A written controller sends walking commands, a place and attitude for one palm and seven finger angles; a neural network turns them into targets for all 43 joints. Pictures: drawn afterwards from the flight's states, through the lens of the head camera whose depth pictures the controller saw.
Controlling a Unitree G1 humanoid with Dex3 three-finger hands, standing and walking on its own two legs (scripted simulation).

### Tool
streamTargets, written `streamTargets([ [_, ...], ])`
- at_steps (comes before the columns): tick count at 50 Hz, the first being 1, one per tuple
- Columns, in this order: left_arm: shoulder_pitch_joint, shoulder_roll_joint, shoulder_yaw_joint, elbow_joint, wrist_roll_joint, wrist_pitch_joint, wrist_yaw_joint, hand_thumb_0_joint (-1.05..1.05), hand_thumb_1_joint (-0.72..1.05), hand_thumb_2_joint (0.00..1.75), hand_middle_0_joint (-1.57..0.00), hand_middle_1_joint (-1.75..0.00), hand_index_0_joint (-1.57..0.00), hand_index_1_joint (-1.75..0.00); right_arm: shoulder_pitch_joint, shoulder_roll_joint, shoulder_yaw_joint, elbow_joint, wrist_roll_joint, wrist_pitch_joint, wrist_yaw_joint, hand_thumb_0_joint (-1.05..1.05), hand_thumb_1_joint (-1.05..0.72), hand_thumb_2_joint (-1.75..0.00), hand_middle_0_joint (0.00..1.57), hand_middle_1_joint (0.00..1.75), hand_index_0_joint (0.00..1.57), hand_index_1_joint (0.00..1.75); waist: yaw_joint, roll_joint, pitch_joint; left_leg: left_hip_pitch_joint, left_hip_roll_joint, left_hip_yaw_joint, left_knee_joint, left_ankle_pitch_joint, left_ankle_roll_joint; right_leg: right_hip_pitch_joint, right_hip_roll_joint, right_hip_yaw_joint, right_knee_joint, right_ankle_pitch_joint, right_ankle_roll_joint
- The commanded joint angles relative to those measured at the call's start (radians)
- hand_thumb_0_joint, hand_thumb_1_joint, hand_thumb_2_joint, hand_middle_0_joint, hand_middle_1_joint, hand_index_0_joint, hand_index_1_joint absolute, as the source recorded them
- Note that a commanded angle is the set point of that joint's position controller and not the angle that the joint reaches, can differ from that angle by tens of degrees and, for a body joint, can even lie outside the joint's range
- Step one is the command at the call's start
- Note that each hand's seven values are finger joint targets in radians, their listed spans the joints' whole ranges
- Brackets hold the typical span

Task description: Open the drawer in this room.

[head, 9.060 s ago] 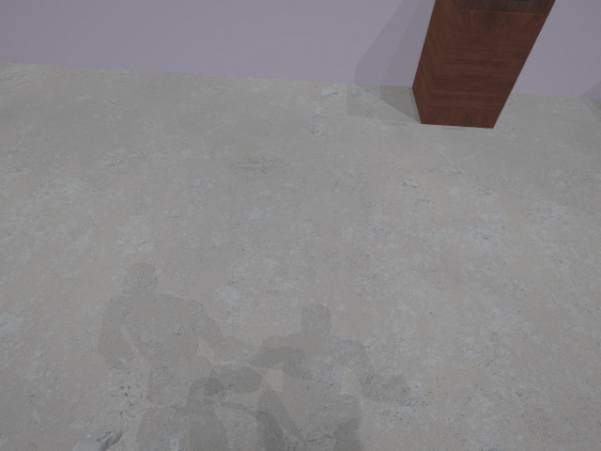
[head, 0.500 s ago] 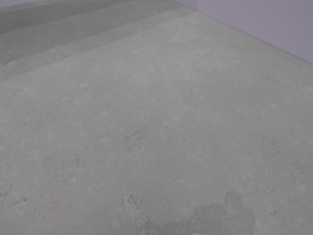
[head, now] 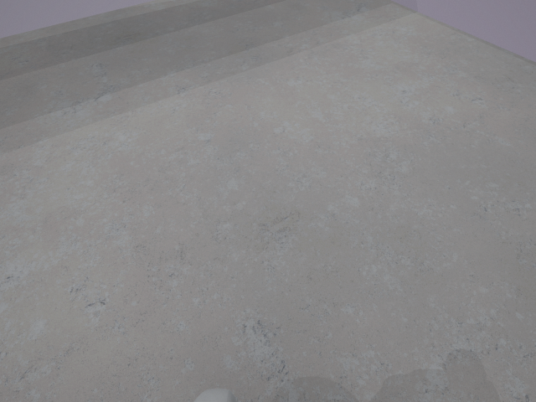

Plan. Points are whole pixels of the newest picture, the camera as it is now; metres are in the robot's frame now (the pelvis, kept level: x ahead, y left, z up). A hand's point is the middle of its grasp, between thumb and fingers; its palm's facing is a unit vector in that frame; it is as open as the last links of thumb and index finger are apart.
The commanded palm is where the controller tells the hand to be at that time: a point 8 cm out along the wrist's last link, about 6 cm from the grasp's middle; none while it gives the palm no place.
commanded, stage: turn or walk to find it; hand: left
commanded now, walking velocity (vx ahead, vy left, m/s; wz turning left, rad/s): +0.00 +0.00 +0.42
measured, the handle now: out of the picture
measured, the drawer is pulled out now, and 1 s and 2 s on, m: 0.00 0.00 0.00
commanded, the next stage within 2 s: none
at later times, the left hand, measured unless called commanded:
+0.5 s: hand out of the picture +0.03 +0.27 -0.16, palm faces +0.21 -0.94 -0.26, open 7.4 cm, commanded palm none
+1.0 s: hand out of the picture -0.05 +0.19 -0.16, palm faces +0.43 -0.86 -0.26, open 7.3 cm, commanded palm none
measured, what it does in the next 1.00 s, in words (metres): steps on the spot, turning left: left foot, then right foot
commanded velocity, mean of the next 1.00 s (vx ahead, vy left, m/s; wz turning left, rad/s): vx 0.00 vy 0.00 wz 0.42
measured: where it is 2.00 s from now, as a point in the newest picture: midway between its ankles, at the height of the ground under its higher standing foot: outside the picture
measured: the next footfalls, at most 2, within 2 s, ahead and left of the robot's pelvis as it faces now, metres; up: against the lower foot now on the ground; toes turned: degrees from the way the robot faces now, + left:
left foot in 0.14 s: +0.03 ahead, +0.15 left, +0.00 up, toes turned +8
right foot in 0.64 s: +0.04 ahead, -0.09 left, +0.00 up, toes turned +11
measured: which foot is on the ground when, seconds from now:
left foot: up 0.00-0.12, down 0.14-0.64, up 0.66-1.00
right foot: down 0.00-0.14, up 0.16-0.62, down 0.64-1.00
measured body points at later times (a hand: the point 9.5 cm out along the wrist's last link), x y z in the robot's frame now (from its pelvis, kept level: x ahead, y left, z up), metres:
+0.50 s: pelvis -0.01 +0.04 +0.00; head +0.02 +0.05 +0.45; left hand +0.02 +0.32 -0.14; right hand +0.10 -0.18 -0.14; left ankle -0.01 +0.14 -0.74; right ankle -0.01 -0.11 -0.68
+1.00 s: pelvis -0.02 -0.01 +0.00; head +0.02 -0.01 +0.45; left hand -0.08 +0.24 -0.14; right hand +0.12 -0.23 -0.16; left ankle -0.12 +0.13 -0.68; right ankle +0.00 -0.10 -0.74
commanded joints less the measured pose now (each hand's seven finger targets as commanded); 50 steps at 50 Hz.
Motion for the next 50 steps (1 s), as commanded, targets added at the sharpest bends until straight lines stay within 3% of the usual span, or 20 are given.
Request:
streamTargets([
  [1,0.079,0.251,0.061,-0.037,0.005,-0.015,0.016,0.0,0.9,0.9,-0.2,-0.3,-0.2,-0.3,-0.099,-0.03,0.01,-0.106,0.005,-0.04,-0.005,0.0,-0.9,-0.9,0.2,0.3,0.2,0.3,0.066,-0.232,-0.068,-0.004,-0.007,0.071,-0.181,-0.038,0.005,0.112,-0.243,0.142,-0.102,0.527,-0.125],
  [4,0.042,0.263,0.07,-0.036,0.002,-0.009,0.015,0.0,0.9,0.9,-0.2,-0.3,-0.2,-0.3,-0.032,-0.035,0.012,-0.095,0.007,-0.052,-0.008,0.0,-0.9,-0.9,0.2,0.3,0.2,0.3,0.027,-0.239,-0.098,0.12,-0.01,0.099,-0.379,0.062,0.019,0.079,-0.246,0.106,-0.027,0.479,-0.09],
  [6,0.034,0.231,0.066,-0.044,-0.015,0.004,0.01,0.0,0.9,0.9,-0.2,-0.3,-0.2,-0.3,0.044,-0.095,0.0,-0.078,0.003,-0.068,-0.006,0.0,-0.9,-0.9,0.2,0.3,0.2,0.3,-0.019,-0.065,-0.148,0.331,0.034,0.03,-0.604,0.312,0.044,-0.054,-0.181,0.036,0.162,0.295,-0.003],
  [7,0.051,0.163,0.053,-0.071,-0.022,0.011,0.005,0.0,0.9,0.9,-0.2,-0.3,-0.2,-0.3,0.069,-0.195,-0.023,-0.083,-0.004,-0.076,-0.01,0.0,-0.9,-0.9,0.2,0.3,0.2,0.3,-0.028,0.238,-0.162,0.457,0.269,-0.291,-0.652,0.583,0.138,-0.301,-0.045,0.004,0.364,-0.135,0.071],
  [8,0.001,0.136,0.037,-0.096,-0.016,0.02,0.009,0.0,0.9,0.9,-0.2,-0.3,-0.2,-0.3,0.112,-0.246,-0.033,-0.074,-0.002,-0.068,-0.019,0.0,-0.9,-0.9,0.2,0.3,0.2,0.3,-0.054,0.282,-0.151,0.399,0.376,-0.363,-0.675,0.738,0.234,-0.339,-0.004,0.084,0.505,-0.38,0.081],
  [9,-0.026,0.155,0.041,-0.091,-0.013,0.028,0.01,0.0,0.9,0.9,-0.2,-0.3,-0.2,-0.3,0.094,-0.224,-0.026,-0.069,-0.006,-0.066,-0.025,0.0,-0.9,-0.9,0.2,0.3,0.2,0.3,-0.05,0.194,-0.124,0.328,0.362,-0.319,-0.685,0.597,0.26,-0.317,-0.019,0.139,0.574,-0.338,0.066],
  [11,-0.052,0.165,0.052,-0.068,-0.011,0.033,0.003,0.0,0.9,0.9,-0.2,-0.3,-0.2,-0.3,0.006,-0.166,-0.009,-0.09,-0.009,-0.069,-0.039,0.0,-0.9,-0.9,0.2,0.3,0.2,0.3,-0.025,0.213,-0.058,0.258,0.263,-0.275,-0.703,0.483,0.229,-0.349,-0.022,0.176,0.622,-0.212,0.067],
  [14,0.005,0.159,0.053,-0.034,-0.01,0.025,-0.008,0.0,0.9,0.9,-0.2,-0.3,-0.2,-0.3,-0.037,-0.139,0.003,-0.107,-0.004,-0.079,-0.041,0.0,-0.9,-0.9,0.2,0.3,0.2,0.3,0.009,0.117,-0.08,0.295,0.198,-0.188,-0.693,0.541,0.204,-0.343,-0.005,0.172,0.635,-0.1,0.079],
  [18,-0.015,0.155,0.047,-0.042,-0.011,0.024,-0.005,0.0,0.9,0.9,-0.2,-0.3,-0.2,-0.3,0.009,-0.136,0.0,-0.1,-0.002,-0.082,-0.04,0.0,-0.9,-0.9,0.2,0.3,0.2,0.3,-0.006,0.067,-0.101,0.333,0.196,-0.212,-0.691,0.576,0.223,-0.332,0.006,0.179,0.564,-0.093,0.091],
  [24,-0.074,0.135,0.039,-0.083,-0.018,0.022,0.003,0.0,0.9,0.9,-0.2,-0.3,-0.2,-0.3,0.032,-0.146,-0.012,-0.095,-0.01,-0.071,-0.035,0.0,-0.9,-0.9,0.2,0.3,0.2,0.3,-0.027,0.108,-0.105,0.325,0.204,-0.292,-0.663,0.576,0.253,-0.273,0.036,0.178,0.376,-0.164,0.089],
  [27,-0.05,0.131,0.036,-0.083,-0.022,0.015,0.005,0.0,0.9,0.9,-0.2,-0.3,-0.2,-0.3,0.013,-0.148,-0.016,-0.099,-0.012,-0.065,-0.032,0.0,-0.9,-0.9,0.2,0.3,0.2,0.3,-0.012,0.122,-0.108,0.266,0.18,-0.322,-0.641,0.592,0.242,-0.173,0.067,0.164,0.236,-0.141,0.075],
  [30,0.045,0.142,0.041,-0.059,-0.025,0.004,0.009,0.0,0.9,0.9,-0.2,-0.3,-0.2,-0.3,-0.024,-0.139,-0.018,-0.111,-0.005,-0.062,-0.029,0.0,-0.9,-0.9,0.2,0.3,0.2,0.3,0.04,0.096,-0.131,0.149,0.124,-0.305,-0.575,0.498,0.191,0.025,0.075,0.147,-0.024,0.046,0.067],
  [31,0.071,0.175,0.048,-0.053,-0.02,-0.005,0.013,0.0,0.9,0.9,-0.2,-0.3,-0.2,-0.3,-0.017,-0.107,-0.016,-0.114,0.002,-0.063,-0.025,0.0,-0.9,-0.9,0.2,0.3,0.2,0.3,0.049,0.022,-0.144,0.054,0.071,-0.269,-0.514,0.376,0.143,0.147,0.02,0.194,-0.138,0.11,0.055],
  [32,0.093,0.259,0.065,-0.056,-0.005,-0.017,0.021,0.0,0.9,0.9,-0.2,-0.3,-0.2,-0.3,-0.005,-0.046,-0.006,-0.127,0.011,-0.063,-0.019,0.0,-0.9,-0.9,0.2,0.3,0.2,0.3,0.061,-0.215,-0.16,-0.114,-0.048,-0.137,-0.329,0.121,0.075,0.261,-0.199,0.415,-0.22,0.122,-0.015],
  [33,0.085,0.306,0.069,-0.071,-0.003,-0.014,0.022,0.0,0.9,0.9,-0.2,-0.3,-0.2,-0.3,-0.033,-0.048,-0.01,-0.151,0.004,-0.058,-0.021,0.0,-0.9,-0.9,0.2,0.3,0.2,0.3,0.07,-0.326,-0.111,-0.152,-0.108,-0.057,-0.109,-0.151,0.044,0.135,-0.375,0.552,-0.251,0.189,-0.123],
  [34,0.042,0.275,0.063,-0.086,-0.01,-0.011,0.023,0.0,0.9,0.9,-0.2,-0.3,-0.2,-0.3,-0.027,-0.08,-0.022,-0.133,-0.005,-0.043,-0.019,0.0,-0.9,-0.9,0.2,0.3,0.2,0.3,0.05,-0.211,-0.086,-0.125,-0.07,-0.104,0.049,-0.117,0.048,0.024,-0.354,0.489,-0.267,0.101,-0.154],
  [35,-0.029,0.241,0.064,-0.099,-0.012,-0.014,0.026,0.0,0.9,0.9,-0.2,-0.3,-0.2,-0.3,-0.002,-0.081,-0.025,-0.112,-0.01,-0.03,-0.015,0.0,-0.9,-0.9,0.2,0.3,0.2,0.3,0.018,-0.263,-0.035,-0.134,-0.048,-0.117,0.125,-0.067,0.047,-0.055,-0.303,0.439,-0.298,-0.004,-0.131],
  [38,-0.084,0.174,0.041,-0.111,-0.013,-0.021,0.018,0.0,0.9,0.9,-0.2,-0.3,-0.2,-0.3,0.052,-0.058,-0.021,-0.065,-0.01,-0.027,-0.004,0.0,-0.9,-0.9,0.2,0.3,0.2,0.3,-0.024,-0.168,-0.003,-0.135,-0.025,-0.061,0.214,0.066,0.021,-0.035,-0.189,0.242,-0.235,0.167,-0.078],
  [44,0.05,0.192,0.045,-0.061,-0.007,-0.027,0.019,0.0,0.9,0.9,-0.2,-0.3,-0.2,-0.3,-0.015,-0.049,-0.008,-0.077,-0.006,-0.025,-0.007,0.0,-0.9,-0.9,0.2,0.3,0.2,0.3,0.031,-0.186,-0.045,-0.135,0.002,-0.018,0.115,0.041,-0.012,0.096,-0.219,0.184,-0.18,0.386,-0.108],
  [50,0.091,0.241,0.062,-0.029,0.003,-0.017,0.016,0.0,0.9,0.9,-0.2,-0.3,-0.2,-0.3,-0.087,-0.03,0.012,-0.099,0.005,-0.038,-0.008,0.0,-0.9,-0.9,0.2,0.3,0.2,0.3,0.063,-0.218,-0.088,-0.02,0.0,0.056,-0.169,-0.042,0.001,0.142,-0.252,0.149,-0.113,0.515,-0.136],
])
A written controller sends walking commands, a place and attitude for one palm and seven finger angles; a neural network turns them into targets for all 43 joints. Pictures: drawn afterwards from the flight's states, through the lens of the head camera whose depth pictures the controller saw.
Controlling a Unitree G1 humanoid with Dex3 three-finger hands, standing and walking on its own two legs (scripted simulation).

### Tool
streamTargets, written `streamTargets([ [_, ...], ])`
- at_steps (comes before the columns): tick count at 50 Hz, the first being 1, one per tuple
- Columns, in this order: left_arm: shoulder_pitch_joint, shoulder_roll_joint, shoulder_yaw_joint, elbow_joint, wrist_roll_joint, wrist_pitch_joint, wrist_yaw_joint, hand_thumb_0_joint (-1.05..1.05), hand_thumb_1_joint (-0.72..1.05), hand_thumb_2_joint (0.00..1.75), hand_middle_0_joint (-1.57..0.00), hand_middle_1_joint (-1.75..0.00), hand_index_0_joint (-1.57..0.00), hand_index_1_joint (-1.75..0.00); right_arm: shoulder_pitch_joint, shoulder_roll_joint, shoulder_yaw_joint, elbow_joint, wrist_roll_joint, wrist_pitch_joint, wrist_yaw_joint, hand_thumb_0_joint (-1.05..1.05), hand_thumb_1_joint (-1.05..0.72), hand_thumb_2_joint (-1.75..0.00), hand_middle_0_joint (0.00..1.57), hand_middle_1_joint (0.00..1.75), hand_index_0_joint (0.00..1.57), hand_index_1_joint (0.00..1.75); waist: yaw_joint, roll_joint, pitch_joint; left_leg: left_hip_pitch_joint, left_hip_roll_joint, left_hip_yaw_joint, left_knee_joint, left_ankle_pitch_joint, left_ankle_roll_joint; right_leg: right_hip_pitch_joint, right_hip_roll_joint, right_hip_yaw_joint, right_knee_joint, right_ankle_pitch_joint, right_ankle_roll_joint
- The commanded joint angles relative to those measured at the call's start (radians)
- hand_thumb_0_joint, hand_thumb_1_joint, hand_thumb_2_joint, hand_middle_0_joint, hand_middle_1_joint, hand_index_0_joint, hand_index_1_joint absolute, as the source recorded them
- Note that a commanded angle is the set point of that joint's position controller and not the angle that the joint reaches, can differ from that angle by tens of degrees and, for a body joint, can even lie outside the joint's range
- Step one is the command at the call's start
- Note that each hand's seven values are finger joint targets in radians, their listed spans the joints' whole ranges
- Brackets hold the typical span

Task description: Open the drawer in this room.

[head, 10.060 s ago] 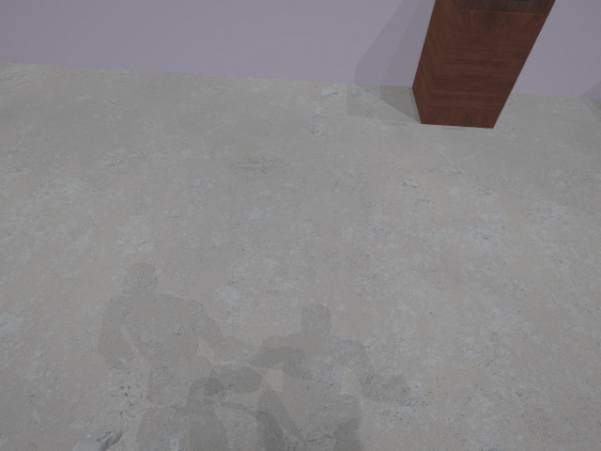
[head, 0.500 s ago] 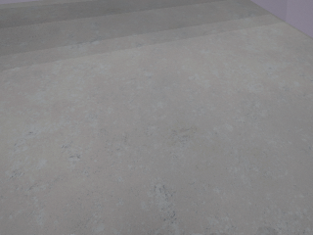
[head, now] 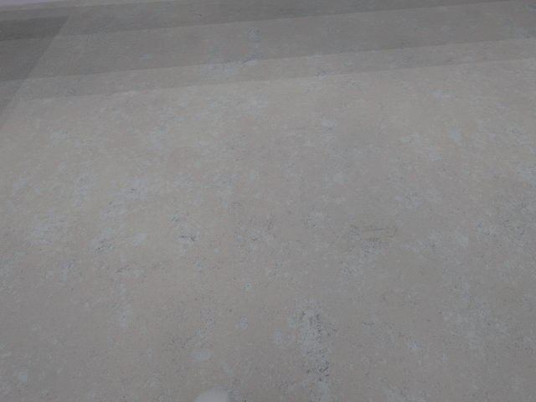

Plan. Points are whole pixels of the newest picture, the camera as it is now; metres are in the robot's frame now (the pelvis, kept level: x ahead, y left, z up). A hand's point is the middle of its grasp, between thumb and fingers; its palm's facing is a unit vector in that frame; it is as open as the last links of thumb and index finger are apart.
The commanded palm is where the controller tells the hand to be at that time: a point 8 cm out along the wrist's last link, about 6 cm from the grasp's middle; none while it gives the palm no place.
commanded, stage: turn or walk to find it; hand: left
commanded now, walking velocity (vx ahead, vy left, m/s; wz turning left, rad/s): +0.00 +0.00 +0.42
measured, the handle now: out of the picture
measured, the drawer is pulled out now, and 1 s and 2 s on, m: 0.00 0.00 0.00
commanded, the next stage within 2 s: none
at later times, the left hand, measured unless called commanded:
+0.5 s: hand out of the picture +0.04 +0.26 -0.16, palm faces +0.22 -0.94 -0.25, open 7.4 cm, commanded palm none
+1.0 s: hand out of the picture -0.05 +0.20 -0.16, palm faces +0.43 -0.87 -0.25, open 7.4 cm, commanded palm none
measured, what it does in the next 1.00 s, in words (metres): steps on the spot, turning left: left foot, then right foot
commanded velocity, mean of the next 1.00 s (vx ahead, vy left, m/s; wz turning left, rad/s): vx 0.00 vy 0.00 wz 0.42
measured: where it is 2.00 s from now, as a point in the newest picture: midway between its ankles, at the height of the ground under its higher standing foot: outside the picture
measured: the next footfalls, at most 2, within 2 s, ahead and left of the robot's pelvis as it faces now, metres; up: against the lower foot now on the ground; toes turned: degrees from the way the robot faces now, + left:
left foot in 0.14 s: +0.01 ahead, +0.15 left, +0.00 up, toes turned +8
right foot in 0.62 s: +0.05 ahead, -0.09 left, +0.00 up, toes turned +10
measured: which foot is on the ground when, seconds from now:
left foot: up 0.00-0.12, down 0.14-0.62, up 0.64-1.00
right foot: down 0.00-0.14, up 0.16-0.60, down 0.62-1.00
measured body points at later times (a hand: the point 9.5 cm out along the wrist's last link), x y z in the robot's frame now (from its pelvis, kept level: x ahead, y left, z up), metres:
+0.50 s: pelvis -0.01 +0.04 +0.00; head +0.02 +0.05 +0.45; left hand +0.03 +0.31 -0.14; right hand +0.11 -0.18 -0.14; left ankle -0.03 +0.14 -0.74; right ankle +0.00 -0.11 -0.69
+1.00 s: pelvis -0.02 +0.01 +0.00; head +0.02 +0.01 +0.44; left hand -0.08 +0.25 -0.14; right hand +0.14 -0.21 -0.16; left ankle -0.10 +0.14 -0.69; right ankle +0.01 -0.10 -0.74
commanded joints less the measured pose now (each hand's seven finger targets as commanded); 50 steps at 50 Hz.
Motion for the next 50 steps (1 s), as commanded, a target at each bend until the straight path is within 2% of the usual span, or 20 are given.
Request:
streamTargets([
  [1,0.073,0.241,0.058,-0.036,0.004,-0.013,0.014,0.0,0.9,0.9,-0.2,-0.3,-0.2,-0.3,-0.09,-0.027,0.014,-0.107,0.007,-0.045,-0.005,0.0,-0.9,-0.9,0.2,0.3,0.2,0.3,0.054,-0.229,-0.096,-0.014,-0.013,0.074,-0.183,-0.043,0.013,0.154,-0.257,0.171,-0.091,0.538,-0.117],
  [5,0.029,0.243,0.062,-0.029,-0.009,-0.003,0.011,0.0,0.9,0.9,-0.2,-0.3,-0.2,-0.3,0.008,-0.057,0.012,-0.086,0.006,-0.065,-0.006,0.0,-0.9,-0.9,0.2,0.3,0.2,0.3,-0.012,-0.179,-0.152,0.225,-0.015,0.096,-0.533,0.224,0.039,0.071,-0.221,0.083,0.067,0.45,-0.026],
  [6,0.043,0.206,0.057,-0.042,-0.018,0.004,0.008,0.0,0.9,0.9,-0.2,-0.3,-0.2,-0.3,0.042,-0.126,-0.003,-0.082,0.001,-0.077,-0.007,0.0,-0.9,-0.9,0.2,0.3,0.2,0.3,-0.03,0.007,-0.188,0.384,0.094,-0.047,-0.609,0.403,0.082,-0.083,-0.155,0.041,0.222,0.256,0.032],
  [7,0.024,0.141,0.036,-0.076,-0.021,0.009,0.003,0.0,0.9,0.9,-0.2,-0.3,-0.2,-0.3,0.081,-0.218,-0.023,-0.084,-0.001,-0.079,-0.012,0.0,-0.9,-0.9,0.2,0.3,0.2,0.3,-0.05,0.285,-0.17,0.481,0.325,-0.332,-0.623,0.765,0.181,-0.337,-0.027,0.035,0.413,-0.287,0.101],
  [8,-0.017,0.145,0.028,-0.091,-0.014,0.022,0.009,0.0,0.9,0.9,-0.2,-0.3,-0.2,-0.3,0.111,-0.241,-0.026,-0.07,0.0,-0.067,-0.019,0.0,-0.9,-0.9,0.2,0.3,0.2,0.3,-0.069,0.233,-0.171,0.416,0.382,-0.317,-0.614,0.828,0.262,-0.322,-0.021,0.128,0.525,-0.375,0.093],
  [9,-0.043,0.148,0.032,-0.084,-0.012,0.027,0.008,0.0,0.9,0.9,-0.2,-0.3,-0.2,-0.3,0.086,-0.206,-0.017,-0.067,-0.004,-0.07,-0.029,0.0,-0.9,-0.9,0.2,0.3,0.2,0.3,-0.062,0.186,-0.138,0.372,0.34,-0.274,-0.619,0.786,0.275,-0.331,-0.028,0.165,0.57,-0.324,0.089],
  [10,-0.056,0.147,0.037,-0.071,-0.013,0.031,0.007,0.0,0.9,0.9,-0.2,-0.3,-0.2,-0.3,0.041,-0.186,-0.012,-0.074,-0.006,-0.072,-0.037,0.0,-0.9,-0.9,0.2,0.3,0.2,0.3,-0.048,0.231,-0.105,0.348,0.295,-0.257,-0.621,0.764,0.262,-0.352,-0.029,0.183,0.603,-0.27,0.094],
  [14,-0.019,0.156,0.04,-0.039,-0.014,0.025,-0.006,0.0,0.9,0.9,-0.2,-0.3,-0.2,-0.3,-0.037,-0.143,0.004,-0.103,-0.002,-0.08,-0.039,0.0,-0.9,-0.9,0.2,0.3,0.2,0.3,-0.007,0.114,-0.073,0.303,0.197,-0.158,-0.622,0.736,0.224,-0.317,-0.007,0.187,0.62,-0.127,0.106],
  [23,-0.099,0.136,0.032,-0.091,-0.017,0.025,0.002,0.0,0.9,0.9,-0.2,-0.3,-0.2,-0.3,0.02,-0.145,-0.01,-0.098,-0.009,-0.074,-0.032,0.0,-0.9,-0.9,0.2,0.3,0.2,0.3,-0.036,0.124,-0.081,0.301,0.195,-0.262,-0.623,0.636,0.255,-0.267,0.025,0.197,0.407,-0.159,0.114],
  [27,-0.06,0.131,0.03,-0.09,-0.025,0.013,0.004,0.0,0.9,0.9,-0.2,-0.3,-0.2,-0.3,-0.005,-0.146,-0.017,-0.108,-0.011,-0.067,-0.029,0.0,-0.9,-0.9,0.2,0.3,0.2,0.3,-0.015,0.141,-0.101,0.233,0.166,-0.297,-0.57,0.671,0.238,-0.117,0.068,0.176,0.182,-0.112,0.097],
  [29,0.007,0.139,0.034,-0.075,-0.025,-0.001,0.006,0.0,0.9,0.9,-0.2,-0.3,-0.2,-0.3,-0.021,-0.138,-0.019,-0.111,-0.004,-0.067,-0.027,0.0,-0.9,-0.9,0.2,0.3,0.2,0.3,0.021,0.105,-0.141,0.178,0.118,-0.279,-0.504,0.595,0.19,0.027,0.069,0.163,-0.036,0.066,0.092],
  [30,0.042,0.177,0.04,-0.068,-0.02,-0.012,0.009,0.0,0.9,0.9,-0.2,-0.3,-0.2,-0.3,-0.008,-0.108,-0.016,-0.115,0.005,-0.069,-0.023,0.0,-0.9,-0.9,0.2,0.3,0.2,0.3,0.033,0.022,-0.163,0.082,0.064,-0.239,-0.433,0.447,0.138,0.165,0.001,0.221,-0.143,0.159,0.079],
  [31,0.064,0.262,0.059,-0.063,-0.005,-0.022,0.019,0.0,0.9,0.9,-0.2,-0.3,-0.2,-0.3,0.011,-0.038,-0.005,-0.13,0.012,-0.072,-0.017,0.0,-0.9,-0.9,0.2,0.3,0.2,0.3,0.04,-0.234,-0.186,-0.106,-0.062,-0.094,-0.253,0.123,0.068,0.299,-0.235,0.435,-0.174,0.274,0.001],
  [32,0.073,0.304,0.064,-0.073,-0.005,-0.019,0.02,0.0,0.9,0.9,-0.2,-0.3,-0.2,-0.3,-0.02,-0.05,-0.01,-0.153,0.007,-0.064,-0.021,0.0,-0.9,-0.9,0.2,0.3,0.2,0.3,0.058,-0.296,-0.153,-0.141,-0.103,-0.049,-0.042,-0.177,0.046,0.193,-0.396,0.541,-0.188,0.426,-0.114],
  [33,0.045,0.27,0.057,-0.082,-0.011,-0.016,0.023,0.0,0.9,0.9,-0.2,-0.3,-0.2,-0.3,-0.026,-0.072,-0.019,-0.138,0.0,-0.047,-0.02,0.0,-0.9,-0.9,0.2,0.3,0.2,0.3,0.044,-0.192,-0.121,-0.117,-0.073,-0.096,0.112,-0.144,0.05,0.085,-0.365,0.476,-0.202,0.341,-0.145],
  [34,-0.025,0.239,0.058,-0.094,-0.012,-0.017,0.025,0.0,0.9,0.9,-0.2,-0.3,-0.2,-0.3,-0.005,-0.068,-0.022,-0.117,-0.004,-0.035,-0.016,0.0,-0.9,-0.9,0.2,0.3,0.2,0.3,0.014,-0.232,-0.069,-0.134,-0.051,-0.109,0.188,-0.098,0.049,0.008,-0.321,0.436,-0.236,0.201,-0.128],
  [35,-0.065,0.217,0.049,-0.106,-0.013,-0.014,0.021,0.0,0.9,0.9,-0.2,-0.3,-0.2,-0.3,0.006,-0.068,-0.024,-0.099,-0.006,-0.029,-0.011,0.0,-0.9,-0.9,0.2,0.3,0.2,0.3,-0.004,-0.179,-0.029,-0.142,-0.043,-0.089,0.245,-0.038,0.043,-0.02,-0.269,0.38,-0.236,0.14,-0.102],
  [37,-0.097,0.174,0.035,-0.111,-0.013,-0.018,0.018,0.0,0.9,0.9,-0.2,-0.3,-0.2,-0.3,0.047,-0.055,-0.022,-0.073,-0.007,-0.03,-0.001,0.0,-0.9,-0.9,0.2,0.3,0.2,0.3,-0.031,-0.163,-0.018,-0.147,-0.027,-0.059,0.26,0.046,0.027,-0.005,-0.204,0.259,-0.204,0.225,-0.066],
  [44,0.024,0.206,0.045,-0.066,-0.002,-0.022,0.019,0.0,0.9,0.9,-0.2,-0.3,-0.2,-0.3,-0.03,-0.038,-0.004,-0.088,-0.003,-0.03,-0.002,0.0,-0.9,-0.9,0.2,0.3,0.2,0.3,0.022,-0.192,-0.057,-0.123,-0.003,0.01,0.064,0.002,-0.006,0.121,-0.234,0.19,-0.157,0.408,-0.098],
  [50,0.064,0.249,0.06,-0.034,0.004,-0.011,0.014,0.0,0.9,0.9,-0.2,-0.3,-0.2,-0.3,-0.075,-0.024,0.014,-0.109,0.009,-0.051,-0.005,0.0,-0.9,-0.9,0.2,0.3,0.2,0.3,0.048,-0.241,-0.109,0.02,-0.018,0.086,-0.241,-0.026,0.018,0.15,-0.259,0.162,-0.062,0.553,-0.108],
])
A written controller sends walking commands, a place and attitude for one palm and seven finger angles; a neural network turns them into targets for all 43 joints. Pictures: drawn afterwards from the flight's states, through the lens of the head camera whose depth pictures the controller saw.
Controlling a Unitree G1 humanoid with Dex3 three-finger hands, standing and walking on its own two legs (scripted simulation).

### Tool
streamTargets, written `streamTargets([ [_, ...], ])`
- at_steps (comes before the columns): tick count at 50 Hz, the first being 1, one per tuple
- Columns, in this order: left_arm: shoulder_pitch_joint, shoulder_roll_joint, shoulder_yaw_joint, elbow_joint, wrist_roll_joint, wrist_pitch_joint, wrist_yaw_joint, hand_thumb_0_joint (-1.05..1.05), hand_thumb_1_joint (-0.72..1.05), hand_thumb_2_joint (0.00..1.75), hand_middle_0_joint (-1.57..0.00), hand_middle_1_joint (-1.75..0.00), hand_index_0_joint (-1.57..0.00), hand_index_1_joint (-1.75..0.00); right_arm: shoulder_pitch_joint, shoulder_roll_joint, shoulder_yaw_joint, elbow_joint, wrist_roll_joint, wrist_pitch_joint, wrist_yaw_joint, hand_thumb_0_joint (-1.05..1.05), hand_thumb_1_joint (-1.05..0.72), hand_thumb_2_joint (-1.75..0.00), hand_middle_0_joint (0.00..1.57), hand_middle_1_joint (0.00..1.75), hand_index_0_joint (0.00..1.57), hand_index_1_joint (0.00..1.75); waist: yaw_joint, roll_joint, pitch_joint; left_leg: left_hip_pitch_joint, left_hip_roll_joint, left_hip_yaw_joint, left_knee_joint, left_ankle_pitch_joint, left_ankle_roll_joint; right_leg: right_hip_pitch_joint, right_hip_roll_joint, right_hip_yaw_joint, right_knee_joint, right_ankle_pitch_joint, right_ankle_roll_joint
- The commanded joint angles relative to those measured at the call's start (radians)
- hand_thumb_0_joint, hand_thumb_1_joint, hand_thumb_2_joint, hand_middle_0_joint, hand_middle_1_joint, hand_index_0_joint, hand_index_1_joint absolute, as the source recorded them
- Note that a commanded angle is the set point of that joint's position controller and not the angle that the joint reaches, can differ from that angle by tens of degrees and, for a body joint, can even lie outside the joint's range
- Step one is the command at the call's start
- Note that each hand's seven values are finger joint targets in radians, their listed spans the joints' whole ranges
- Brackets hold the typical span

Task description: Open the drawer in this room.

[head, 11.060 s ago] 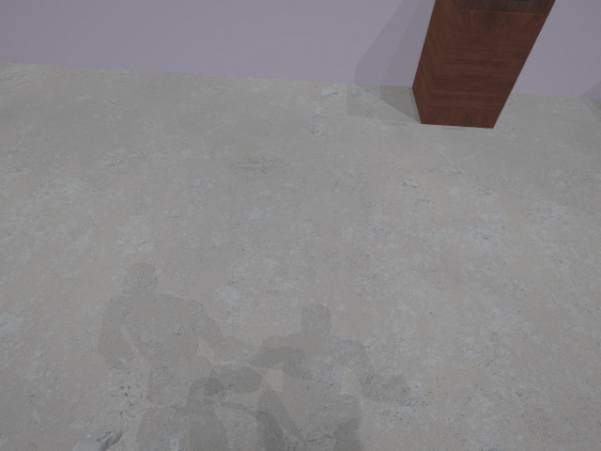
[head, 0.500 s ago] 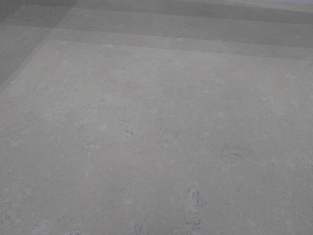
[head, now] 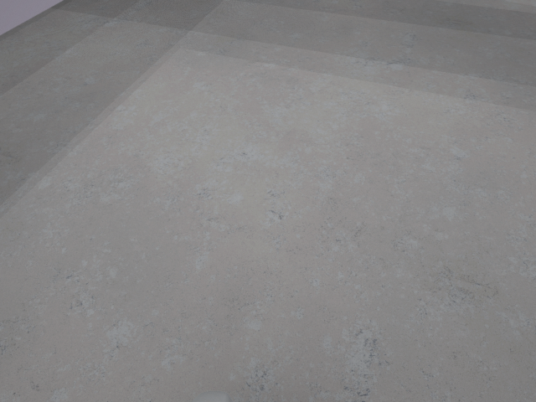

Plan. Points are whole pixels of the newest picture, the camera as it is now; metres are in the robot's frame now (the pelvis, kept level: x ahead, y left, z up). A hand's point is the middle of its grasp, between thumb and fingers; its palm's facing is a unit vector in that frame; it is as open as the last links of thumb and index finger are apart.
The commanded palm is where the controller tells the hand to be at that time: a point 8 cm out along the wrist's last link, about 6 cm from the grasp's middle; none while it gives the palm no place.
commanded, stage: turn or walk to find it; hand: left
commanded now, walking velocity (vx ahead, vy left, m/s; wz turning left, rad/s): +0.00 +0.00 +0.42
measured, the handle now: out of the picture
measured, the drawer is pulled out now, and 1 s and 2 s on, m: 0.00 0.00 0.00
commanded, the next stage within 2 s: none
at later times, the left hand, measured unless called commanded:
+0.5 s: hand out of the picture +0.06 +0.24 -0.15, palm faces +0.20 -0.95 -0.26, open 7.4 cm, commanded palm none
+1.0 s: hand out of the picture -0.08 +0.18 -0.17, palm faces +0.45 -0.86 -0.24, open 7.4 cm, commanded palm none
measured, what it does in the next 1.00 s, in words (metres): steps on the spot, turning left: left foot, then right foot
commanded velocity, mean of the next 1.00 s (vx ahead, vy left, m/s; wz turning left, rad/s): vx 0.00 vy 0.00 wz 0.42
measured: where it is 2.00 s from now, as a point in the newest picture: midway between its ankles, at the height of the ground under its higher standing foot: outside the picture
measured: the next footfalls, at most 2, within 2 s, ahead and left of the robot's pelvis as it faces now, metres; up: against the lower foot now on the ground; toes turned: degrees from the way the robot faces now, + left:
left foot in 0.10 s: +0.02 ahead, +0.14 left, +0.00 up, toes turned +7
right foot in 0.58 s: +0.05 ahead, -0.10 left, +0.00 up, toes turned +9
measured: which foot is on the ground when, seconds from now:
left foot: up 0.00-0.08, down 0.10-0.58, up 0.60-1.00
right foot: down 0.00-0.10, up 0.12-0.56, down 0.58-1.00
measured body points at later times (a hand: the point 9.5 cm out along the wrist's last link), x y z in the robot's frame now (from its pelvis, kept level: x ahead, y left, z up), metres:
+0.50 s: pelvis -0.01 +0.02 +0.00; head +0.02 +0.02 +0.45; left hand +0.05 +0.29 -0.13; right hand +0.09 -0.20 -0.15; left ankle -0.02 +0.13 -0.74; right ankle +0.01 -0.12 -0.70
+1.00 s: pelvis -0.03 -0.01 +0.00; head +0.00 +0.00 +0.45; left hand -0.10 +0.23 -0.15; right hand +0.14 -0.22 -0.15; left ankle -0.11 +0.12 -0.71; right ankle +0.01 -0.11 -0.74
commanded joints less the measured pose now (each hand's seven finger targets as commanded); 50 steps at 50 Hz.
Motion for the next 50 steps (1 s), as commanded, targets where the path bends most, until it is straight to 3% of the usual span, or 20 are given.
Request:
streamTargets([
  [1,0.054,0.244,0.06,-0.037,0.0,-0.013,0.016,0.0,0.9,0.9,-0.2,-0.3,-0.2,-0.3,-0.038,-0.035,0.006,-0.098,0.005,-0.047,-0.008,0.0,-0.9,-0.9,0.2,0.3,0.2,0.3,0.027,-0.221,-0.122,0.034,-0.025,0.075,-0.21,0.037,0.017,0.132,-0.238,0.156,-0.068,0.545,-0.109],
  [3,0.026,0.232,0.061,-0.038,-0.013,-0.005,0.014,0.0,0.9,0.9,-0.2,-0.3,-0.2,-0.3,0.034,-0.068,0.002,-0.079,0.002,-0.061,-0.006,0.0,-0.9,-0.9,0.2,0.3,0.2,0.3,-0.022,-0.138,-0.159,0.215,-0.011,0.066,-0.457,0.266,0.033,0.05,-0.2,0.09,0.063,0.439,-0.034],
  [4,0.04,0.19,0.056,-0.055,-0.022,0.003,0.012,0.0,0.9,0.9,-0.2,-0.3,-0.2,-0.3,0.076,-0.148,-0.015,-0.075,-0.004,-0.073,-0.008,0.0,-0.9,-0.9,0.2,0.3,0.2,0.3,-0.046,0.081,-0.195,0.367,0.129,-0.125,-0.526,0.457,0.086,-0.12,-0.113,0.041,0.234,0.188,0.029],
  [5,0.015,0.123,0.032,-0.091,-0.025,0.01,0.008,0.0,0.9,0.9,-0.2,-0.3,-0.2,-0.3,0.116,-0.237,-0.037,-0.072,-0.006,-0.072,-0.016,0.0,-0.9,-0.9,0.2,0.3,0.2,0.3,-0.064,0.323,-0.169,0.42,0.345,-0.39,-0.548,0.821,0.202,-0.343,0.003,0.056,0.414,-0.34,0.092],
  [6,-0.023,0.14,0.031,-0.095,-0.018,0.02,0.014,0.0,0.9,0.9,-0.2,-0.3,-0.2,-0.3,0.138,-0.247,-0.037,-0.058,-0.006,-0.061,-0.02,0.0,-0.9,-0.9,0.2,0.3,0.2,0.3,-0.079,0.234,-0.177,0.353,0.385,-0.342,-0.53,0.8,0.265,-0.303,-0.002,0.147,0.523,-0.364,0.072],
  [9,-0.06,0.149,0.04,-0.063,-0.015,0.025,0.005,0.0,0.9,0.9,-0.2,-0.3,-0.2,-0.3,0.016,-0.162,-0.012,-0.084,-0.01,-0.066,-0.04,0.0,-0.9,-0.9,0.2,0.3,0.2,0.3,-0.042,0.204,-0.076,0.262,0.254,-0.253,-0.542,0.691,0.239,-0.343,-0.01,0.202,0.601,-0.188,0.079],
  [12,-0.018,0.144,0.038,-0.043,-0.018,0.019,-0.004,0.0,0.9,0.9,-0.2,-0.3,-0.2,-0.3,-0.012,-0.149,-0.003,-0.096,-0.006,-0.075,-0.04,0.0,-0.9,-0.9,0.2,0.3,0.2,0.3,-0.015,0.123,-0.092,0.274,0.202,-0.185,-0.534,0.738,0.223,-0.308,0.01,0.194,0.579,-0.122,0.087],
  [17,-0.052,0.141,0.034,-0.064,-0.018,0.021,0.001,0.0,0.9,0.9,-0.2,-0.3,-0.2,-0.3,0.034,-0.153,-0.011,-0.09,-0.006,-0.075,-0.036,0.0,-0.9,-0.9,0.2,0.3,0.2,0.3,-0.033,0.117,-0.115,0.314,0.198,-0.235,-0.54,0.702,0.238,-0.305,0.026,0.204,0.492,-0.115,0.1],
  [22,-0.098,0.126,0.03,-0.095,-0.022,0.019,0.004,0.0,0.9,0.9,-0.2,-0.3,-0.2,-0.3,0.031,-0.157,-0.021,-0.093,-0.014,-0.063,-0.03,0.0,-0.9,-0.9,0.2,0.3,0.2,0.3,-0.042,0.145,-0.087,0.227,0.186,-0.303,-0.535,0.615,0.243,-0.208,0.059,0.194,0.318,-0.153,0.09],
  [25,-0.045,0.121,0.03,-0.09,-0.028,0.009,0.007,0.0,0.9,0.9,-0.2,-0.3,-0.2,-0.3,0.007,-0.158,-0.026,-0.103,-0.015,-0.059,-0.029,0.0,-0.9,-0.9,0.2,0.3,0.2,0.3,-0.017,0.161,-0.12,0.188,0.157,-0.326,-0.488,0.641,0.227,-0.094,0.091,0.179,0.136,-0.087,0.078],
  [27,0.028,0.141,0.036,-0.068,-0.027,-0.004,0.01,0.0,0.9,0.9,-0.2,-0.3,-0.2,-0.3,-0.008,-0.142,-0.027,-0.108,-0.006,-0.058,-0.026,0.0,-0.9,-0.9,0.2,0.3,0.2,0.3,0.024,0.108,-0.143,0.087,0.107,-0.302,-0.412,0.531,0.174,0.083,0.08,0.177,-0.092,0.098,0.072],
  [28,0.059,0.192,0.046,-0.066,-0.018,-0.017,0.015,0.0,0.9,0.9,-0.2,-0.3,-0.2,-0.3,0.01,-0.095,-0.022,-0.113,0.002,-0.06,-0.021,0.0,-0.9,-0.9,0.2,0.3,0.2,0.3,0.034,-0.034,-0.168,-0.035,0.035,-0.239,-0.311,0.34,0.115,0.223,-0.038,0.281,-0.196,0.144,0.045],
  [29,0.072,0.282,0.064,-0.066,-0.003,-0.024,0.023,0.0,0.9,0.9,-0.2,-0.3,-0.2,-0.3,0.009,-0.028,-0.008,-0.14,0.004,-0.061,-0.018,0.0,-0.9,-0.9,0.2,0.3,0.2,0.3,0.043,-0.315,-0.151,-0.211,-0.111,-0.073,-0.086,-0.055,0.043,0.279,-0.295,0.532,-0.228,0.264,-0.061],
  [30,0.074,0.29,0.06,-0.079,-0.011,-0.019,0.023,0.0,0.9,0.9,-0.2,-0.3,-0.2,-0.3,-0.017,-0.078,-0.023,-0.146,-0.002,-0.05,-0.022,0.0,-0.9,-0.9,0.2,0.3,0.2,0.3,0.054,-0.261,-0.138,-0.182,-0.086,-0.1,0.106,-0.161,0.044,0.13,-0.378,0.547,-0.239,0.315,-0.147],
  [32,-0.053,0.228,0.057,-0.105,-0.015,-0.014,0.028,0.0,0.9,0.9,-0.2,-0.3,-0.2,-0.3,0.011,-0.08,-0.033,-0.109,-0.008,-0.025,-0.014,0.0,-0.9,-0.9,0.2,0.3,0.2,0.3,-0.005,-0.199,-0.057,-0.172,-0.052,-0.124,0.294,-0.054,0.046,-0.02,-0.288,0.448,-0.284,0.092,-0.133],
  [33,-0.09,0.205,0.046,-0.116,-0.015,-0.013,0.024,0.0,0.9,0.9,-0.2,-0.3,-0.2,-0.3,0.026,-0.077,-0.033,-0.089,-0.011,-0.021,-0.008,0.0,-0.9,-0.9,0.2,0.3,0.2,0.3,-0.023,-0.156,-0.02,-0.168,-0.038,-0.105,0.342,0.006,0.039,-0.051,-0.238,0.375,-0.273,0.07,-0.109],
  [35,-0.091,0.167,0.034,-0.12,-0.015,-0.022,0.019,0.0,0.9,0.9,-0.2,-0.3,-0.2,-0.3,0.071,-0.06,-0.029,-0.068,-0.014,-0.02,0.0,0.0,-0.9,-0.9,0.2,0.3,0.2,0.3,-0.037,-0.164,-0.026,-0.174,-0.036,-0.076,0.359,0.088,0.021,-0.024,-0.172,0.261,-0.247,0.155,-0.075],
  [40,0.006,0.177,0.039,-0.084,-0.01,-0.027,0.023,0.0,0.9,0.9,-0.2,-0.3,-0.2,-0.3,0.021,-0.056,-0.019,-0.072,-0.01,-0.021,-0.002,0.0,-0.9,-0.9,0.2,0.3,0.2,0.3,0.004,-0.181,-0.057,-0.18,-0.008,-0.044,0.251,0.072,-0.01,0.091,-0.202,0.221,-0.215,0.297,-0.102],
  [46,0.072,0.228,0.055,-0.045,0.001,-0.019,0.019,0.0,0.9,0.9,-0.2,-0.3,-0.2,-0.3,-0.065,-0.03,0.003,-0.096,0.001,-0.036,-0.004,0.0,-0.9,-0.9,0.2,0.3,0.2,0.3,0.048,-0.199,-0.089,-0.07,-0.012,0.036,-0.046,-0.022,0.0,0.141,-0.238,0.187,-0.141,0.488,-0.135],
  [50,0.048,0.245,0.061,-0.032,-0.002,-0.01,0.014,0.0,0.9,0.9,-0.2,-0.3,-0.2,-0.3,-0.012,-0.039,0.007,-0.088,0.005,-0.05,-0.009,0.0,-0.9,-0.9,0.2,0.3,0.2,0.3,0.013,-0.217,-0.126,0.086,-0.029,0.081,-0.27,0.083,0.02,0.096,-0.234,0.147,-0.06,0.478,-0.095],
])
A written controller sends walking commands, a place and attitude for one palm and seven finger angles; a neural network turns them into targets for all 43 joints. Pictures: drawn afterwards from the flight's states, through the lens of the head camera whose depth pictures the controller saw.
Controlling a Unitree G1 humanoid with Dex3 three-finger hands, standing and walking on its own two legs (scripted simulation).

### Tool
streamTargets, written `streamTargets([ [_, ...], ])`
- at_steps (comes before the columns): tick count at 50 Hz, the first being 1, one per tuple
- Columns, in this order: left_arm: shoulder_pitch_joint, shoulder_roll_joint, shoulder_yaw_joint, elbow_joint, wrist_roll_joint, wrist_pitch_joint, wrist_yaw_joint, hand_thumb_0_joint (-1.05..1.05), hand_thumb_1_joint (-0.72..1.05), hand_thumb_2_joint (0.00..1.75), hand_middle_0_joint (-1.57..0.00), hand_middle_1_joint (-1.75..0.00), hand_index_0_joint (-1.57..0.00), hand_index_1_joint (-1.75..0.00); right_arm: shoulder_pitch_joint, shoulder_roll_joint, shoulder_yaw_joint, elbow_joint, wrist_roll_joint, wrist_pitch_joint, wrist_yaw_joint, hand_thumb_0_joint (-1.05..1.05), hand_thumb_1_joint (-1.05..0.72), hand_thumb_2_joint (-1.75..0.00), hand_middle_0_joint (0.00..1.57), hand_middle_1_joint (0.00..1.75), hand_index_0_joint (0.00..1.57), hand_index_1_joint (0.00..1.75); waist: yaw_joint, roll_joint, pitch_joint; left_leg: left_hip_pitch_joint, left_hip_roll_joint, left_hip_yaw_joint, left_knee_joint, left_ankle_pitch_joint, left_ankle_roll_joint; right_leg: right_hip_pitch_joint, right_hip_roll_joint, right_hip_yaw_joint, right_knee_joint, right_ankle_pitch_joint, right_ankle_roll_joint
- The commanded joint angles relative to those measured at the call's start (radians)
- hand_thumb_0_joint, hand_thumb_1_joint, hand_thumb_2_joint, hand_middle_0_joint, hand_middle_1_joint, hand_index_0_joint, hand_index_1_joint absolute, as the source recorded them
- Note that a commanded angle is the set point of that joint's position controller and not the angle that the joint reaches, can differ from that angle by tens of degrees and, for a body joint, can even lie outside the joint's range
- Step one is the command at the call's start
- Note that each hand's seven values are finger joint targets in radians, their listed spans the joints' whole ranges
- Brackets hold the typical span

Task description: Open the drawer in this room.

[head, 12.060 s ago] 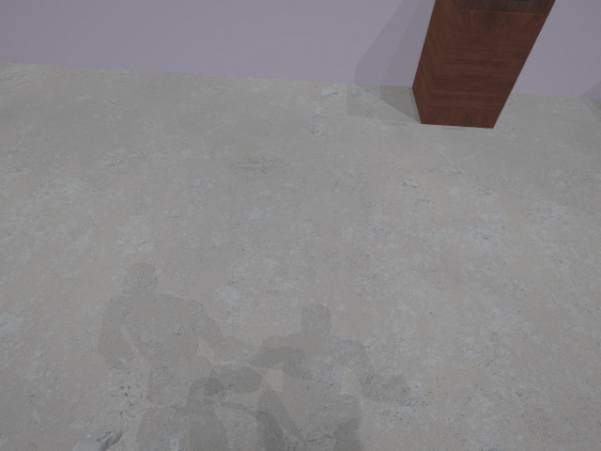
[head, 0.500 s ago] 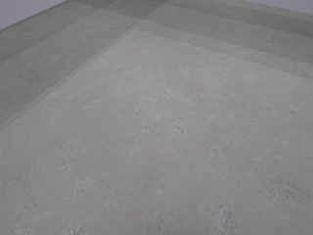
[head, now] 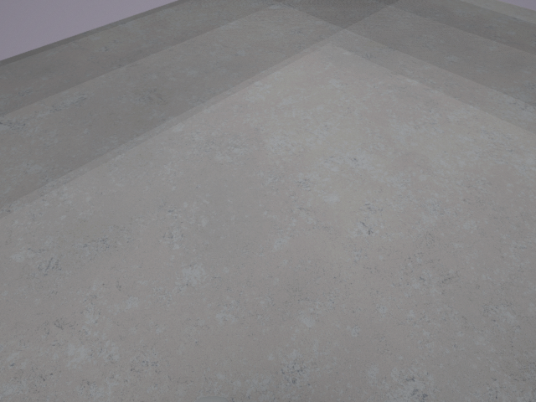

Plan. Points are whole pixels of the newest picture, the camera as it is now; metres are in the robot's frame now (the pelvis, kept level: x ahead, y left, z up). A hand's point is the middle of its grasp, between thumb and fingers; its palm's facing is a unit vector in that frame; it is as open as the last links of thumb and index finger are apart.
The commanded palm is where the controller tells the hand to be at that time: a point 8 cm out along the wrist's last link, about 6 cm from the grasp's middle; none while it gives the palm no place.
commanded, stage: turn or walk to find it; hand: left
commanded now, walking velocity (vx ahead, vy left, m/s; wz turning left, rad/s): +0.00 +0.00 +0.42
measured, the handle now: out of the picture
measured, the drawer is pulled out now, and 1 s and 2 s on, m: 0.00 0.00 0.00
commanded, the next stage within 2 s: none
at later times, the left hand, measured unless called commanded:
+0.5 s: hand out of the picture +0.05 +0.23 -0.15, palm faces +0.20 -0.94 -0.27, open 7.4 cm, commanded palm none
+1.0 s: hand out of the picture -0.11 +0.17 -0.17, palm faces +0.47 -0.85 -0.25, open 7.3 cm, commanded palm none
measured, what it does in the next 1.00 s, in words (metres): steps on the spot, turning left: left foot, then right foot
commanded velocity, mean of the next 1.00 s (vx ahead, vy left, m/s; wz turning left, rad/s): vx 0.00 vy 0.00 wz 0.42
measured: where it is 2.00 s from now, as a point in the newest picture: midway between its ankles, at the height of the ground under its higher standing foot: outside the picture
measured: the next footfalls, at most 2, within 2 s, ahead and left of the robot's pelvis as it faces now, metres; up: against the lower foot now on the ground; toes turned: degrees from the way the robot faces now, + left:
left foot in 0.06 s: +0.02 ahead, +0.13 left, +0.00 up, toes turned +6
right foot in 0.54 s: +0.03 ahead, -0.11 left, +0.00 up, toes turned +9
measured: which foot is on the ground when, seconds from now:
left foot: up 0.00-0.04, down 0.06-0.54, up 0.56-1.00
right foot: down 0.00-0.06, up 0.08-0.52, down 0.54-1.00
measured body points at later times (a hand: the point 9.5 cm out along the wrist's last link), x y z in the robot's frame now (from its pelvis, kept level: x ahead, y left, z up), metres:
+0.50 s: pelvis -0.02 +0.01 +0.00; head +0.01 +0.00 +0.45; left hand +0.03 +0.28 -0.13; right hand +0.07 -0.22 -0.16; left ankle -0.02 +0.13 -0.74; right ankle -0.01 -0.12 -0.72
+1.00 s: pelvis -0.05 -0.02 +0.00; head -0.01 -0.01 +0.45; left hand -0.13 +0.22 -0.15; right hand +0.13 -0.22 -0.15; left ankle -0.12 +0.10 -0.71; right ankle -0.01 -0.11 -0.74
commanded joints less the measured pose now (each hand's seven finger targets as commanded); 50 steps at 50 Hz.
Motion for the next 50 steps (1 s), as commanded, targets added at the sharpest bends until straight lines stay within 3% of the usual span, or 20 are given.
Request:
streamTargets([
  [1,0.017,0.226,0.056,-0.045,-0.01,-0.009,0.014,0.0,0.9,0.9,-0.2,-0.3,-0.2,-0.3,0.034,-0.057,-0.001,-0.074,0.0,-0.049,-0.007,0.0,-0.9,-0.9,0.2,0.3,0.2,0.3,-0.026,-0.166,-0.136,0.127,-0.016,0.055,-0.293,0.191,0.023,0.067,-0.201,0.128,-0.027,0.403,-0.057],
  [2,0.015,0.2,0.051,-0.05,-0.019,-0.003,0.013,0.0,0.9,0.9,-0.2,-0.3,-0.2,-0.3,0.072,-0.098,-0.01,-0.066,-0.001,-0.059,-0.005,0.0,-0.9,-0.9,0.2,0.3,0.2,0.3,-0.049,-0.035,-0.164,0.258,0.037,-0.015,-0.407,0.316,0.04,-0.03,-0.158,0.093,0.1,0.287,-0.009],
  [3,0.025,0.134,0.04,-0.082,-0.026,0.003,0.008,0.0,0.9,0.9,-0.2,-0.3,-0.2,-0.3,0.109,-0.198,-0.034,-0.072,-0.01,-0.068,-0.01,0.0,-0.9,-0.9,0.2,0.3,0.2,0.3,-0.068,0.259,-0.178,0.381,0.281,-0.338,-0.447,0.617,0.142,-0.275,-0.023,0.042,0.301,-0.125,0.071],
  [4,-0.04,0.114,0.021,-0.108,-0.02,0.013,0.012,0.0,0.9,0.9,-0.2,-0.3,-0.2,-0.3,0.146,-0.251,-0.042,-0.058,-0.009,-0.056,-0.018,0.0,-0.9,-0.9,0.2,0.3,0.2,0.3,-0.094,0.296,-0.152,0.314,0.381,-0.396,-0.463,0.789,0.239,-0.311,0.019,0.121,0.44,-0.371,0.081],
  [5,-0.061,0.13,0.027,-0.106,-0.018,0.019,0.012,0.0,0.9,0.9,-0.2,-0.3,-0.2,-0.3,0.125,-0.231,-0.037,-0.056,-0.013,-0.054,-0.024,0.0,-0.9,-0.9,0.2,0.3,0.2,0.3,-0.084,0.197,-0.124,0.262,0.377,-0.341,-0.459,0.725,0.266,-0.299,0.004,0.173,0.515,-0.327,0.069],
  [6,-0.065,0.118,0.03,-0.088,-0.014,0.025,0.013,0.0,0.9,0.9,-0.2,-0.3,-0.2,-0.3,0.087,-0.195,-0.027,-0.058,-0.014,-0.061,-0.034,0.0,-0.9,-0.9,0.2,0.3,0.2,0.3,-0.072,0.263,-0.116,0.241,0.306,-0.318,-0.466,0.7,0.242,-0.318,0.001,0.206,0.536,-0.272,0.073],
  [10,-0.035,0.136,0.036,-0.052,-0.016,0.019,-0.004,0.0,0.9,0.9,-0.2,-0.3,-0.2,-0.3,0.0,-0.151,-0.008,-0.089,-0.01,-0.066,-0.038,0.0,-0.9,-0.9,0.2,0.3,0.2,0.3,-0.03,0.157,-0.078,0.207,0.195,-0.212,-0.459,0.657,0.203,-0.299,0.027,0.21,0.574,-0.116,0.084],
  [14,-0.051,0.13,0.032,-0.062,-0.018,0.022,0.0,0.0,0.9,0.9,-0.2,-0.3,-0.2,-0.3,0.029,-0.154,-0.013,-0.087,-0.01,-0.067,-0.034,0.0,-0.9,-0.9,0.2,0.3,0.2,0.3,-0.036,0.115,-0.087,0.211,0.197,-0.25,-0.477,0.586,0.219,-0.284,0.037,0.219,0.508,-0.104,0.097],
  [20,-0.102,0.108,0.026,-0.102,-0.022,0.018,0.005,0.0,0.9,0.9,-0.2,-0.3,-0.2,-0.3,0.044,-0.161,-0.027,-0.09,-0.018,-0.054,-0.029,0.0,-0.9,-0.9,0.2,0.3,0.2,0.3,-0.055,0.153,-0.086,0.167,0.189,-0.34,-0.463,0.502,0.235,-0.197,0.073,0.212,0.297,-0.159,0.087],
  [25,-0.004,0.117,0.029,-0.083,-0.03,-0.002,0.011,0.0,0.9,0.9,-0.2,-0.3,-0.2,-0.3,0.016,-0.15,-0.032,-0.101,-0.013,-0.049,-0.025,0.0,-0.9,-0.9,0.2,0.3,0.2,0.3,-0.004,0.143,-0.144,0.063,0.124,-0.354,-0.358,0.53,0.187,0.057,0.108,0.19,-0.059,0.03,0.068],
  [26,0.033,0.147,0.035,-0.077,-0.026,-0.012,0.015,0.0,0.9,0.9,-0.2,-0.3,-0.2,-0.3,0.018,-0.123,-0.031,-0.105,-0.006,-0.05,-0.022,0.0,-0.9,-0.9,0.2,0.3,0.2,0.3,0.014,0.072,-0.167,-0.016,0.074,-0.317,-0.294,0.428,0.139,0.178,0.058,0.23,-0.187,0.106,0.059],
  [27,0.059,0.232,0.051,-0.073,-0.01,-0.023,0.023,0.0,0.9,0.9,-0.2,-0.3,-0.2,-0.3,0.03,-0.058,-0.023,-0.119,0.004,-0.051,-0.015,0.0,-0.9,-0.9,0.2,0.3,0.2,0.3,0.024,-0.174,-0.178,-0.2,-0.045,-0.184,-0.11,0.164,0.068,0.309,-0.161,0.443,-0.266,0.127,-0.006],
  [28,0.054,0.282,0.057,-0.085,-0.008,-0.022,0.025,0.0,0.9,0.9,-0.2,-0.3,-0.2,-0.3,-0.002,-0.055,-0.024,-0.145,-0.003,-0.047,-0.019,0.0,-0.9,-0.9,0.2,0.3,0.2,0.3,0.035,-0.289,-0.125,-0.263,-0.113,-0.101,0.105,-0.131,0.033,0.199,-0.343,0.589,-0.282,0.245,-0.113],
  [29,0.014,0.247,0.052,-0.099,-0.015,-0.019,0.027,0.0,0.9,0.9,-0.2,-0.3,-0.2,-0.3,0.006,-0.091,-0.033,-0.126,-0.013,-0.033,-0.018,0.0,-0.9,-0.9,0.2,0.3,0.2,0.3,0.016,-0.178,-0.103,-0.23,-0.071,-0.154,0.262,-0.099,0.038,0.088,-0.328,0.529,-0.289,0.187,-0.151],
  [30,-0.06,0.214,0.054,-0.113,-0.016,-0.023,0.03,0.0,0.9,0.9,-0.2,-0.3,-0.2,-0.3,0.036,-0.088,-0.038,-0.103,-0.017,-0.02,-0.014,0.0,-0.9,-0.9,0.2,0.3,0.2,0.3,-0.017,-0.235,-0.056,-0.235,-0.047,-0.165,0.341,-0.051,0.039,0.008,-0.282,0.476,-0.319,0.074,-0.139],
  [32,-0.133,0.167,0.036,-0.131,-0.019,-0.019,0.026,0.0,0.9,0.9,-0.2,-0.3,-0.2,-0.3,0.076,-0.079,-0.041,-0.067,-0.017,-0.013,-0.004,0.0,-0.9,-0.9,0.2,0.3,0.2,0.3,-0.06,-0.148,-0.01,-0.228,-0.029,-0.126,0.431,0.047,0.025,-0.028,-0.197,0.35,-0.292,0.086,-0.096],
  [34,-0.1,0.147,0.028,-0.126,-0.018,-0.029,0.021,0.0,0.9,0.9,-0.2,-0.3,-0.2,-0.3,0.098,-0.061,-0.032,-0.051,-0.017,-0.014,0.0,0.0,-0.9,-0.9,0.2,0.3,0.2,0.3,-0.054,-0.152,-0.025,-0.241,-0.032,-0.096,0.442,0.107,0.005,0.034,-0.146,0.254,-0.256,0.219,-0.073],
  [40,0.028,0.171,0.036,-0.074,-0.01,-0.033,0.024,0.0,0.9,0.9,-0.2,-0.3,-0.2,-0.3,0.013,-0.057,-0.021,-0.064,-0.013,-0.014,-0.004,0.0,-0.9,-0.9,0.2,0.3,0.2,0.3,0.001,-0.157,-0.067,-0.233,0.0,-0.059,0.312,0.051,-0.023,0.163,-0.201,0.238,-0.214,0.396,-0.116],
  [46,0.072,0.216,0.049,-0.044,-0.001,-0.022,0.019,0.0,0.9,0.9,-0.2,-0.3,-0.2,-0.3,-0.061,-0.035,0.0,-0.085,-0.001,-0.029,-0.006,0.0,-0.9,-0.9,0.2,0.3,0.2,0.3,0.035,-0.193,-0.098,-0.105,-0.009,0.021,0.035,-0.021,-0.004,0.181,-0.226,0.201,-0.149,0.538,-0.138],
  [50,0.032,0.23,0.055,-0.037,-0.005,-0.013,0.017,0.0,0.9,0.9,-0.2,-0.3,-0.2,-0.3,-0.006,-0.047,0.002,-0.078,0.001,-0.044,-0.009,0.0,-0.9,-0.9,0.2,0.3,0.2,0.3,-0.008,-0.201,-0.126,0.063,-0.018,0.059,-0.217,0.116,0.017,0.12,-0.219,0.155,-0.063,0.479,-0.089],
])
